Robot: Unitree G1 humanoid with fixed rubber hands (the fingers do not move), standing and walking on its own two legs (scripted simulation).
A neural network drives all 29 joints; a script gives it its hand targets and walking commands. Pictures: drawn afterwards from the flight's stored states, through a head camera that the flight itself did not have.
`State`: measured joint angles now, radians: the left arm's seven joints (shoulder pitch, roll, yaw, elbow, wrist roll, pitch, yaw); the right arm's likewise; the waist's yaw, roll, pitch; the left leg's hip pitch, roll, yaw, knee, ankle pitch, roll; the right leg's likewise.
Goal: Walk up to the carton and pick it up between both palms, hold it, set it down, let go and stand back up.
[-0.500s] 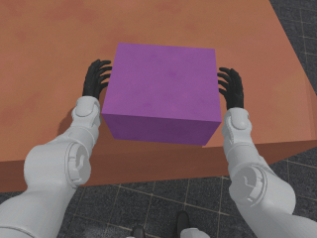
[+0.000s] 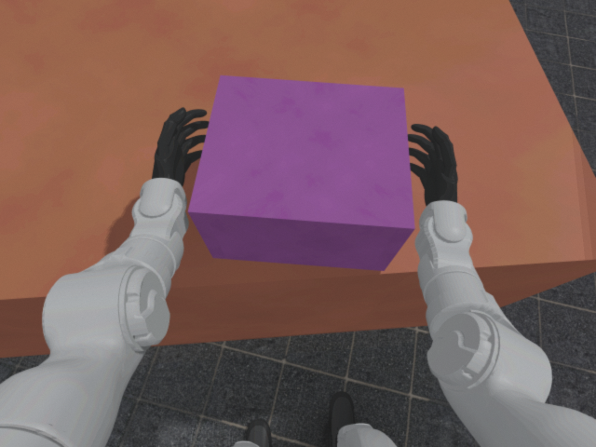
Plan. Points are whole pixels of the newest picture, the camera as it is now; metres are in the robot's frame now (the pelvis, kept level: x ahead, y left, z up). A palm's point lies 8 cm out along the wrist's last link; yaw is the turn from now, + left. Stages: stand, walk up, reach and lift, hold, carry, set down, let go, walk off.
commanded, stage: set down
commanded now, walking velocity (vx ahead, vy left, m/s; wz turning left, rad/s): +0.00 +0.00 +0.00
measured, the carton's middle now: (304, 176) +0.48 -0.03 -0.02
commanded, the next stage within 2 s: none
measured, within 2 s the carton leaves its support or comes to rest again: neither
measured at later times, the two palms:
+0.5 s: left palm (171, 167) +0.47 +0.16 +0.03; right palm (438, 190) +0.42 -0.21 +0.01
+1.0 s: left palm (150, 159) +0.49 +0.19 +0.02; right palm (487, 173) +0.44 -0.28 +0.02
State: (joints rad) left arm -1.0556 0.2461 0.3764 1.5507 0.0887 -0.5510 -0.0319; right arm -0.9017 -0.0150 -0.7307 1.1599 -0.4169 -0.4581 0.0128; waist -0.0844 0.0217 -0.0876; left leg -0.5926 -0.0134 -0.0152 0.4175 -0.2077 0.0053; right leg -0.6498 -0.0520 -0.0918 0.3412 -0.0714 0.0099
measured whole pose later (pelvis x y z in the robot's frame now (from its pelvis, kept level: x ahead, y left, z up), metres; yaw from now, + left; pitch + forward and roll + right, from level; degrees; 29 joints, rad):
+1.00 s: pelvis -0.01 -0.01 -0.04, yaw -3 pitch +32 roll -1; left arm -1.22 0.39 -0.30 1.67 -0.49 -0.45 -0.02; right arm -1.12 -0.36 0.14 1.50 0.49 -0.36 0.00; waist -0.06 0.01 -0.27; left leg -0.98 0.03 0.00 0.78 -0.35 -0.02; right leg -1.04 -0.02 -0.07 0.68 -0.19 -0.01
